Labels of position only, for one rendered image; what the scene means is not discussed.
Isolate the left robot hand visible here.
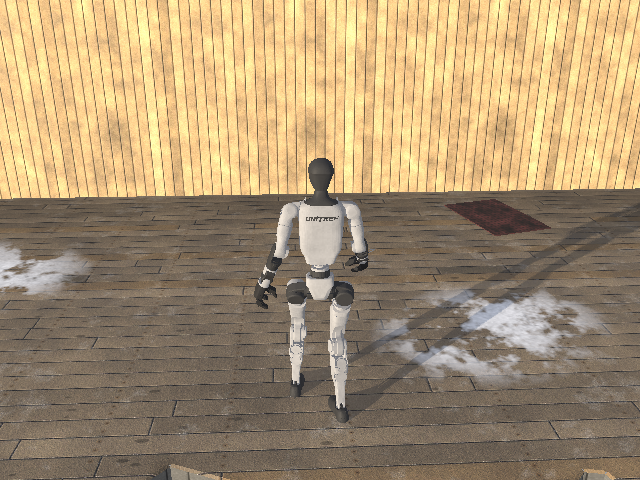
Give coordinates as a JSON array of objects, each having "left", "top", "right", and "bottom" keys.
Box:
[{"left": 254, "top": 279, "right": 277, "bottom": 309}]

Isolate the robot right upper arm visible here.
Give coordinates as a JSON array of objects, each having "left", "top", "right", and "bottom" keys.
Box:
[{"left": 341, "top": 201, "right": 366, "bottom": 253}]

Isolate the humanoid robot torso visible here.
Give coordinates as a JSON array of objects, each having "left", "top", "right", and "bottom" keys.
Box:
[{"left": 297, "top": 197, "right": 344, "bottom": 300}]

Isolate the robot left upper arm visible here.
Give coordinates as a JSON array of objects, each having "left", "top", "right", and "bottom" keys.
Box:
[{"left": 273, "top": 201, "right": 300, "bottom": 259}]

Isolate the robot right forearm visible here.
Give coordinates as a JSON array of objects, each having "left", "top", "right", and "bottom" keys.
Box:
[{"left": 355, "top": 238, "right": 369, "bottom": 264}]

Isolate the right robot hand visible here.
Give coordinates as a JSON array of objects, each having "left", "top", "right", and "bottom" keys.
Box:
[{"left": 345, "top": 256, "right": 368, "bottom": 272}]

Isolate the robot left forearm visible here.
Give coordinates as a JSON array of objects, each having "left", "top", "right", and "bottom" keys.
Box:
[{"left": 258, "top": 243, "right": 282, "bottom": 288}]

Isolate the humanoid robot head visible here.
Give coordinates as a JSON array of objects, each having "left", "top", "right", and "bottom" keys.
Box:
[{"left": 304, "top": 158, "right": 338, "bottom": 206}]

